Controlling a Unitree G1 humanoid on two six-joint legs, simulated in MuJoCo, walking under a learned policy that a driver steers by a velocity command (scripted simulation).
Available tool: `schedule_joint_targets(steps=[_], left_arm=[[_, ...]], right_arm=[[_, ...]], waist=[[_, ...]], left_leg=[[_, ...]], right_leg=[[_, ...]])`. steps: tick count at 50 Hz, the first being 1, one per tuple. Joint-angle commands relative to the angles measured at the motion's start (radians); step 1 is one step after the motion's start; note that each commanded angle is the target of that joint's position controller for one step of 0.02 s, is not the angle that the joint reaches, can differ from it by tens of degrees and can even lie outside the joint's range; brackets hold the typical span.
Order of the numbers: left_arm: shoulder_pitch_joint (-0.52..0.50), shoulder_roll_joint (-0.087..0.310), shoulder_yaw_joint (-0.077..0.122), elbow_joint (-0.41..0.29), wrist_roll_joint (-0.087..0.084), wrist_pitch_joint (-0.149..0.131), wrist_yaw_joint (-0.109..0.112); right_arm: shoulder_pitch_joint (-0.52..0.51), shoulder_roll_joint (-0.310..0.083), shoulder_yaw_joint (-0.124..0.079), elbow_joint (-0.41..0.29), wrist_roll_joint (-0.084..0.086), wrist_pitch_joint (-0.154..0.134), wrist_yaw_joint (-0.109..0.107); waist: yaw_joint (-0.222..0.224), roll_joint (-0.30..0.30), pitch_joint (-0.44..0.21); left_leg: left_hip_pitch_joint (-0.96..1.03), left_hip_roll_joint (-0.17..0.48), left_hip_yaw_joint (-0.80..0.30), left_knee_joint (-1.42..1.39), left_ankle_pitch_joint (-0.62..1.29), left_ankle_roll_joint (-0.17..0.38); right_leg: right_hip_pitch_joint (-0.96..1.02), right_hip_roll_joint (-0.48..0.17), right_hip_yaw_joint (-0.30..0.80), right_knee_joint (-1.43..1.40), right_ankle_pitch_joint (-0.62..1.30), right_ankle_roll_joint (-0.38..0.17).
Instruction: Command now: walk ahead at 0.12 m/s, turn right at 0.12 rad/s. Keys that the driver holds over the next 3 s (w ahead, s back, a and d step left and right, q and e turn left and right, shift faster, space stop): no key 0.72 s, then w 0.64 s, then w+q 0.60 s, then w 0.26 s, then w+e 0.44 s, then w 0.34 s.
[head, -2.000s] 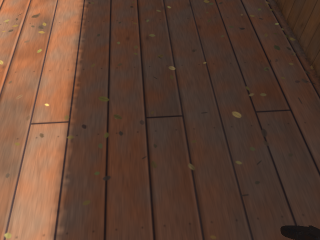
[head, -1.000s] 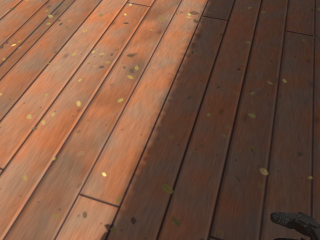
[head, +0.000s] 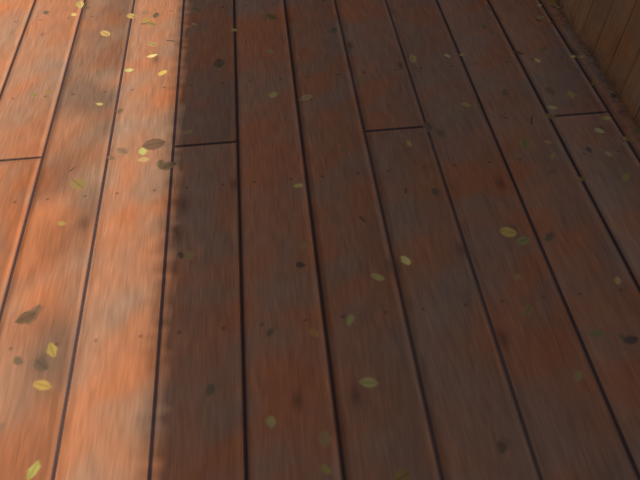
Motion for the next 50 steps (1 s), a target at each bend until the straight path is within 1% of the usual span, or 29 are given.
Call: schedule_joint_targets(steps=[1, 2, 3, 4, 5, 7, 8, 9, 11, 12, 13, 14, 15, 16, 17, 21, 26, 36, 37, 39, 41, 42, 43, 45, 46, 47, 48, 49, 50], left_arm=[[-0.011, 0.116, 0.025, -0.026, -0.004, -0.006, 0.004], [0.043, 0.095, 0.019, -0.027, 0.015, -0.014, 0.003], [0.159, 0.063, 0.007, -0.008, 0.024, -0.020, 0.001], [0.165, 0.065, 0.001, 0.011, 0.016, -0.012, 0.004], [0.102, 0.096, 0.009, -0.003, 0.004, 0.009, 0.005], [0.037, 0.108, 0.020, -0.009, -0.003, 0.057, 0.016], [0.038, 0.107, 0.023, -0.004, -0.001, 0.074, 0.019], [0.051, 0.095, 0.022, 0.009, 0.000, 0.082, 0.022], [0.109, 0.056, 0.016, 0.059, 0.006, 0.076, 0.020], [0.119, 0.053, 0.017, 0.076, 0.014, 0.073, 0.016], [0.098, 0.066, 0.018, 0.071, 0.028, 0.071, 0.015], [0.065, 0.090, 0.019, 0.051, 0.032, 0.069, 0.018], [0.050, 0.122, 0.027, 0.066, 0.022, 0.062, 0.019], [0.015, 0.086, 0.018, 0.061, 0.020, 0.048, 0.018], [0.002, 0.069, 0.013, 0.066, 0.023, 0.034, 0.020], [0.037, 0.076, 0.014, 0.099, 0.013, 0.000, 0.020], [0.063, 0.068, 0.009, 0.134, 0.008, 0.006, 0.022], [0.065, 0.052, 0.000, 0.196, 0.006, 0.007, 0.021], [0.085, 0.045, -0.001, 0.211, 0.005, 0.008, 0.021], [0.084, 0.081, 0.010, 0.217, -0.004, 0.012, 0.025], [0.102, 0.134, 0.026, 0.211, -0.014, 0.003, 0.029], [0.105, 0.155, 0.035, 0.215, -0.020, -0.008, 0.031], [0.106, 0.150, 0.037, 0.219, -0.022, -0.021, 0.032], [0.088, 0.123, 0.034, 0.219, -0.024, -0.037, 0.028], [0.055, 0.117, 0.033, 0.212, -0.029, -0.037, 0.023], [0.023, 0.115, 0.032, 0.198, -0.027, -0.037, 0.020], [-0.017, 0.088, 0.023, 0.171, -0.024, -0.044, 0.018], [-0.017, 0.033, 0.010, 0.133, -0.015, -0.057, 0.020], [-0.038, 0.060, 0.018, 0.121, -0.029, -0.072, 0.019]], right_arm=[[0.055, -0.125, -0.042, -0.038, -0.016, -0.023, 0.000], [0.062, -0.177, -0.050, -0.044, -0.028, -0.027, -0.008], [0.069, -0.187, -0.049, -0.050, -0.034, -0.017, -0.014], [0.097, -0.095, -0.029, -0.038, -0.021, 0.001, -0.015], [0.106, -0.050, -0.012, -0.021, -0.005, 0.014, -0.011], [0.052, -0.079, -0.013, -0.019, -0.001, 0.031, -0.004], [-0.003, -0.108, -0.021, -0.025, -0.004, 0.037, -0.005], [-0.053, -0.112, -0.023, -0.032, -0.007, 0.045, -0.007], [-0.099, -0.102, -0.023, -0.029, -0.002, 0.061, -0.015], [-0.076, -0.091, -0.021, -0.015, 0.004, 0.064, -0.019], [-0.046, -0.072, -0.015, 0.001, 0.005, 0.062, -0.020], [-0.031, -0.068, -0.013, 0.013, 0.000, 0.060, -0.019], [-0.034, -0.065, -0.016, 0.007, 0.000, 0.059, -0.019], [-0.053, -0.062, -0.014, 0.012, -0.006, 0.056, -0.022], [-0.049, -0.055, -0.016, 0.019, -0.003, 0.053, -0.025], [-0.021, -0.053, -0.020, 0.065, 0.008, 0.053, -0.033], [-0.026, -0.055, -0.025, 0.114, 0.013, 0.067, -0.032], [-0.033, -0.066, -0.032, 0.207, 0.016, 0.088, -0.046], [-0.019, -0.056, -0.029, 0.224, 0.017, 0.091, -0.047], [-0.029, -0.056, -0.032, 0.236, 0.023, 0.093, -0.047], [-0.091, -0.063, -0.034, 0.212, 0.028, 0.072, -0.041], [-0.117, -0.056, -0.032, 0.198, 0.034, 0.053, -0.034], [-0.121, -0.050, -0.032, 0.193, 0.039, 0.035, -0.026], [-0.077, -0.044, -0.034, 0.205, 0.047, 0.004, -0.009], [-0.004, -0.043, -0.039, 0.235, 0.051, -0.004, -0.002], [0.103, -0.066, -0.054, 0.282, 0.049, -0.006, -0.002], [0.222, -0.135, -0.079, 0.315, 0.042, -0.008, -0.004], [0.359, -0.238, -0.105, 0.344, 0.045, -0.010, 0.003], [0.340, -0.158, -0.072, 0.339, 0.028, -0.021, 0.008]], waist=[[-0.062, -0.110, -0.109], [-0.031, -0.031, -0.156], [0.010, 0.092, -0.259], [-0.032, 0.141, -0.324], [-0.050, 0.140, -0.291], [-0.051, 0.082, -0.192], [-0.032, 0.087, -0.152], [-0.013, 0.102, -0.125], [0.018, 0.107, -0.117], [0.014, 0.098, -0.122], [-0.001, 0.068, -0.109], [-0.023, 0.029, -0.077], [-0.057, -0.080, -0.031], [-0.053, -0.091, -0.019], [-0.062, -0.099, -0.026], [-0.051, -0.075, -0.067], [-0.041, -0.059, -0.059], [-0.042, -0.049, -0.044], [-0.040, -0.057, -0.062], [-0.036, -0.114, -0.002], [-0.008, -0.189, 0.103], [-0.002, -0.216, 0.150], [-0.007, -0.219, 0.177], [-0.041, -0.212, 0.171], [-0.081, -0.194, 0.144], [-0.124, -0.165, 0.091], [-0.171, -0.034, 0.036], [-0.198, 0.243, -0.052], [-0.178, 0.192, -0.060]], left_leg=[[0.220, -0.010, 0.011, -0.138, 0.142, 0.056], [0.364, 0.082, -0.072, -0.109, 0.515, 0.097], [0.573, 0.219, -0.201, -0.045, 0.737, 0.222], [0.611, 0.289, -0.292, -0.064, 0.677, 0.306], [0.566, 0.303, -0.354, -0.119, 0.479, 0.317], [0.439, 0.281, -0.362, -0.210, 0.075, 0.273], [0.350, 0.253, -0.327, -0.245, -0.064, 0.243], [0.279, 0.213, -0.278, -0.270, -0.168, 0.212], [0.181, 0.131, -0.159, -0.269, -0.286, 0.161], [0.164, 0.104, -0.122, -0.262, -0.358, 0.136], [0.148, 0.082, -0.098, -0.255, -0.445, 0.097], [0.145, 0.058, -0.079, -0.231, -0.502, 0.065], [0.229, 0.009, -0.019, -0.201, -0.442, 0.040], [0.303, 0.007, -0.017, -0.150, -0.355, 0.035], [0.336, 0.008, -0.014, -0.124, -0.284, 0.046], [0.366, 0.008, -0.007, -0.072, -0.034, 0.073], [0.378, 0.002, -0.002, -0.058, 0.034, 0.067], [0.400, -0.001, -0.003, -0.068, 0.047, 0.057], [0.406, -0.016, 0.015, -0.065, -0.050, 0.055], [0.327, -0.076, 0.075, 0.002, -0.367, 0.048], [0.138, -0.090, 0.112, 0.116, -0.456, 0.047], [0.072, -0.057, 0.092, 0.166, -0.430, 0.059], [0.024, -0.027, 0.072, 0.185, -0.425, 0.072], [0.042, -0.006, 0.073, 0.101, -0.441, 0.095], [0.181, -0.025, 0.097, -0.008, -0.388, 0.102], [0.375, -0.059, 0.103, -0.059, -0.311, 0.102], [0.537, 0.030, -0.079, -0.149, -0.341, 0.147], [0.721, 0.240, -0.486, -0.304, -0.418, 0.286], [0.730, 0.330, -0.663, -0.374, -0.432, 0.334]], right_leg=[[0.007, -0.239, 0.121, 0.100, 0.583, -0.071], [-0.047, -0.169, 0.100, 0.186, 0.454, -0.025], [-0.175, -0.107, 0.078, 0.307, 0.153, 0.031], [-0.220, -0.084, 0.049, 0.402, -0.180, 0.077], [-0.262, -0.100, 0.051, 0.452, -0.365, 0.099], [-0.293, -0.132, 0.050, 0.492, -0.351, 0.124], [-0.258, -0.150, 0.044, 0.450, -0.298, 0.129], [-0.205, -0.156, 0.029, 0.364, -0.244, 0.128], [-0.050, -0.130, -0.029, 0.169, -0.010, 0.111], [-0.002, -0.114, -0.051, 0.113, 0.070, 0.099], [0.005, -0.137, -0.028, 0.087, 0.100, 0.080], [-0.037, -0.189, 0.026, 0.036, 0.044, 0.053], [-0.191, -0.183, 0.037, 0.025, -0.143, 0.023], [-0.254, -0.180, 0.038, -0.007, -0.182, 0.025], [-0.261, -0.184, 0.039, -0.019, -0.146, 0.039], [-0.178, -0.172, 0.019, 0.021, 0.081, 0.066], [-0.147, -0.165, 0.007, 0.029, 0.158, 0.061], [-0.115, -0.158, -0.011, 0.011, 0.215, 0.060], [-0.105, -0.153, -0.015, -0.009, 0.113, 0.054], [-0.137, -0.180, 0.044, -0.069, -0.206, 0.001], [-0.119, -0.310, 0.223, -0.179, -0.448, -0.086], [-0.107, -0.384, 0.313, -0.214, -0.462, -0.127], [-0.083, -0.422, 0.347, -0.218, -0.403, -0.148], [-0.032, -0.413, 0.291, -0.164, -0.207, -0.132], [-0.077, -0.371, 0.220, -0.120, -0.142, -0.101], [-0.158, -0.310, 0.148, -0.043, -0.025, -0.067], [-0.269, -0.210, 0.026, 0.191, 0.142, -0.011], [-0.468, -0.071, -0.099, 0.542, -0.032, 0.069], [-0.585, -0.074, 0.017, 0.757, -0.268, 0.062]])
